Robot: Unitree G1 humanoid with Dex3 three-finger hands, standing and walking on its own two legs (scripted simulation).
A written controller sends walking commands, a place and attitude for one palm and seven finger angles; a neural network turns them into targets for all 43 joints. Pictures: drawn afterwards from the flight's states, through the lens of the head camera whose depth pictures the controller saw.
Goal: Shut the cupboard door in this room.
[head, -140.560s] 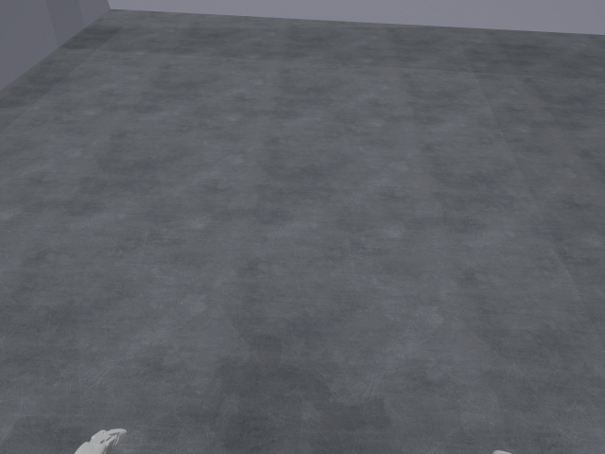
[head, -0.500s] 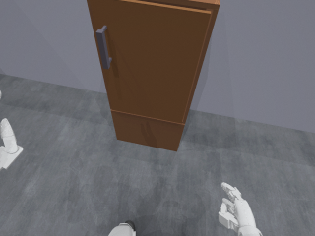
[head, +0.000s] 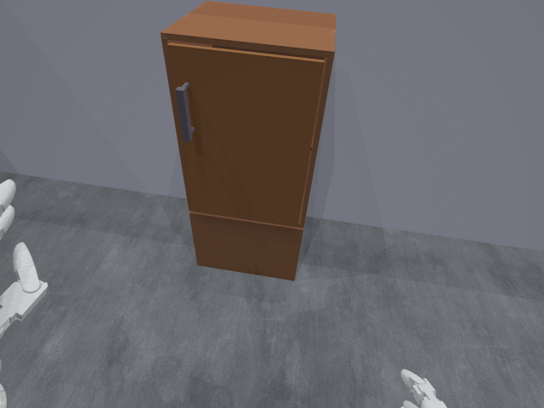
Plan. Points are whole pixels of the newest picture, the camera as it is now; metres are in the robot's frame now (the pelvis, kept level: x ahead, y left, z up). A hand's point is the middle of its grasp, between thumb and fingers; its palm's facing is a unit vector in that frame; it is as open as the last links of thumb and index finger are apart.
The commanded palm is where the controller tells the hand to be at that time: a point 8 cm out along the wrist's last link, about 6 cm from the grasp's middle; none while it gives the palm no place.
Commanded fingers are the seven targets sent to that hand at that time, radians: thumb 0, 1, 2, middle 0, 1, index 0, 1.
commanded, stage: stop stepping back and stand still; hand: left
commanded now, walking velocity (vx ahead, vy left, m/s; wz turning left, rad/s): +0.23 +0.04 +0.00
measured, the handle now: (186, 112) +0.87 +0.27 +0.03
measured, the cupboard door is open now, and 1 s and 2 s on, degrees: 0 0 0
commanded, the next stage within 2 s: let the arm hang, fingers relaxed in 0.50 s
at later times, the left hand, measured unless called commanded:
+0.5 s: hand out of the picture +0.16 +0.29 +0.18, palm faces +0.49 -0.76 -0.43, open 7.4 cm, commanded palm +0.10 +0.32 +0.18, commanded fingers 0.00 0.90 0.90 -0.20 -0.30 -0.20 -0.30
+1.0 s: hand out of the picture +0.02 +0.22 -0.17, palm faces +0.08 -0.98 -0.16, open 6.8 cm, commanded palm none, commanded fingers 0.00 0.90 0.90 -0.20 -0.30 -0.20 -0.30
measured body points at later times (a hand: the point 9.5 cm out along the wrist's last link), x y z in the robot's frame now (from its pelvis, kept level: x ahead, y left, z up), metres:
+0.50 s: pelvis -0.04 +0.02 -0.01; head -0.06 +0.03 +0.44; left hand +0.13 +0.33 +0.20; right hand +0.09 -0.21 -0.09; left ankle -0.04 +0.17 -0.74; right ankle +0.00 -0.06 -0.72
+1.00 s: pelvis -0.03 +0.03 +0.00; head -0.01 +0.06 +0.45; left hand +0.02 +0.27 -0.16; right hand +0.00 -0.20 -0.14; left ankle -0.01 +0.16 -0.74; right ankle +0.01 -0.06 -0.74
